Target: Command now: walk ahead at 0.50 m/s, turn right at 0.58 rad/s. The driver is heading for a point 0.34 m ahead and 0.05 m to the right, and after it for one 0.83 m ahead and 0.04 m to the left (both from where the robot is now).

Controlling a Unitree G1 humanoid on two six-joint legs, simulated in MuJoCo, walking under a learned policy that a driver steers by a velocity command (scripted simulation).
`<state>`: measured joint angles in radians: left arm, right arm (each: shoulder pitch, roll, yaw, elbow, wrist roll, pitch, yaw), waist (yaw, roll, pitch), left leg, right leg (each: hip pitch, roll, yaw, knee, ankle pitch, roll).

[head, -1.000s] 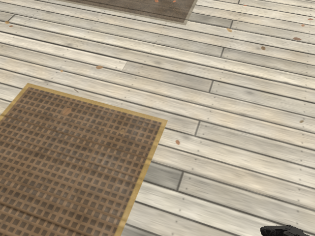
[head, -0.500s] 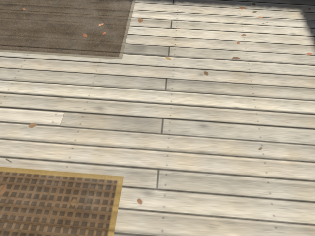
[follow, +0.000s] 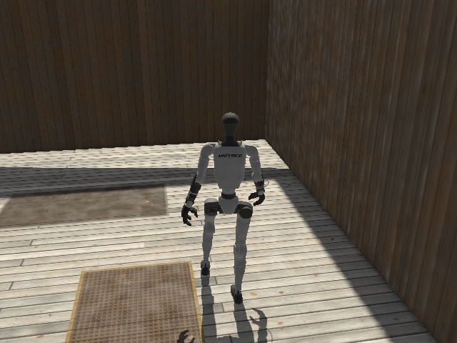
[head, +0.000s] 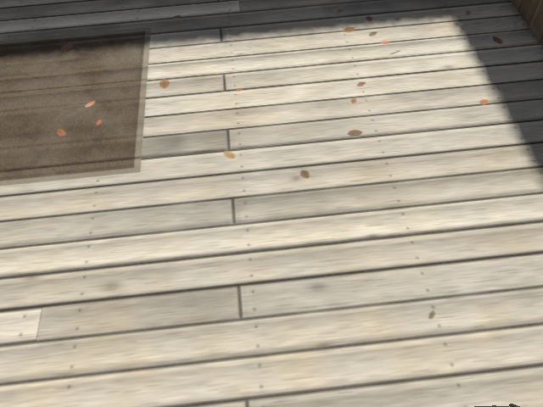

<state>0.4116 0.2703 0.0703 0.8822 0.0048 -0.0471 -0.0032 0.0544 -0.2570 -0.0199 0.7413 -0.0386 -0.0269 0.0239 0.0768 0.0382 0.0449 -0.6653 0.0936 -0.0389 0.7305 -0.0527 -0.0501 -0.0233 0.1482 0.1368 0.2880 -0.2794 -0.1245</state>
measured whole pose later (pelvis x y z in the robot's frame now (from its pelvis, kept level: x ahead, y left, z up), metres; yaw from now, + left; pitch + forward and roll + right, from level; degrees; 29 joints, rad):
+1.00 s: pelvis +0.27 +0.01 -0.01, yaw -12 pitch -1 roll -1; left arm 0.15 0.24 0.04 0.77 0.03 0.03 0.03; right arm 0.27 -0.25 -0.05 0.80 -0.01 0.06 0.02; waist -0.02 0.00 0.04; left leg -0.28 0.02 0.06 0.69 -0.40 0.03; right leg -0.32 -0.03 -0.19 0.52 -0.19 -0.05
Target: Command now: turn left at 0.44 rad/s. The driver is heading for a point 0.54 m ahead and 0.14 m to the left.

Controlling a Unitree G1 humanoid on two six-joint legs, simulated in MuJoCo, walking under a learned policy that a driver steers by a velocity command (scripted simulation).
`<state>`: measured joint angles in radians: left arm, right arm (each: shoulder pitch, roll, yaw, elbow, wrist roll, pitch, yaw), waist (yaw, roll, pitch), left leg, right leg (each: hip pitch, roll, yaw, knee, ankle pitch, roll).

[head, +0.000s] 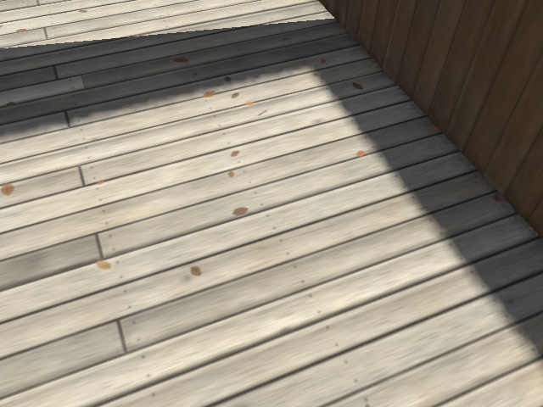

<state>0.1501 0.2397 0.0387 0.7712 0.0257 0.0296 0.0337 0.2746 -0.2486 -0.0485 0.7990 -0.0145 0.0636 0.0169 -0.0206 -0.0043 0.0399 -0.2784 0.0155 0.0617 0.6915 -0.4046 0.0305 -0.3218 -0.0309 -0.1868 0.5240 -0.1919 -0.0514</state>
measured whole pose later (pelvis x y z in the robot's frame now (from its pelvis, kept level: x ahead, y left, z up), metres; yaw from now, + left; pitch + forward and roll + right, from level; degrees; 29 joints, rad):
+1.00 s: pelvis +0.02 +0.02 +0.01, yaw +26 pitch +0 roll +0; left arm 0.37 0.28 0.06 0.84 0.02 0.00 -0.01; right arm 0.22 -0.25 -0.03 0.79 -0.03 -0.02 0.02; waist 0.03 -0.03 0.00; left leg -0.17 -0.05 0.01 0.44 -0.27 0.06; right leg -0.24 -0.01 -0.03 0.65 -0.41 -0.06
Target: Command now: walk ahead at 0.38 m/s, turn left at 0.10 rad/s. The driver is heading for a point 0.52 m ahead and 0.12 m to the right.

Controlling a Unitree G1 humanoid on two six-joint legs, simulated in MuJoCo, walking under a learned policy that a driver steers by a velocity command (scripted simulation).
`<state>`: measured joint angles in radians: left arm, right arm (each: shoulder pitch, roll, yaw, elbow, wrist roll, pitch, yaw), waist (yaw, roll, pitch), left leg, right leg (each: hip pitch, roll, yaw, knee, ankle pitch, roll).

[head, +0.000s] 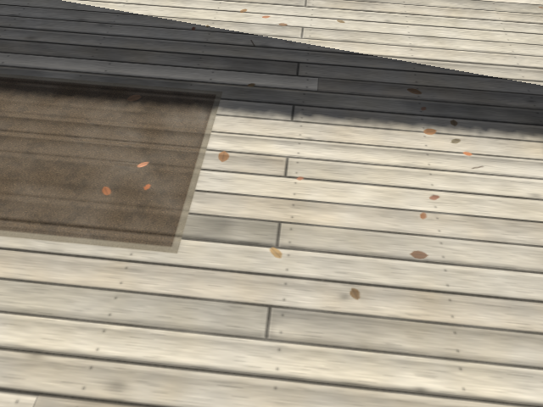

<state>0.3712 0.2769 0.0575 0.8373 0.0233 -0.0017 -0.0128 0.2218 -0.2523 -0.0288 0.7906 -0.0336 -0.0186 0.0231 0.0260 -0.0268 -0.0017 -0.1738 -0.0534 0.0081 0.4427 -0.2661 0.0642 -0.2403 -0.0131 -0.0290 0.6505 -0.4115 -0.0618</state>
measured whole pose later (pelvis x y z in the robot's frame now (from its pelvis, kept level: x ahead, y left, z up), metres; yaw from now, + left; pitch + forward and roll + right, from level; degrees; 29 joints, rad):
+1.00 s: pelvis +0.46 -0.02 -0.01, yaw -1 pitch -1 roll -1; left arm 0.31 0.20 0.01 1.02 0.01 -0.03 0.02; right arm 0.14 -0.19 0.00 0.94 -0.01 -0.06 -0.01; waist 0.03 -0.02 0.09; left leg -0.36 -0.03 0.08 0.50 -0.12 0.09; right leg -0.23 0.05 0.00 0.93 -0.55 -0.04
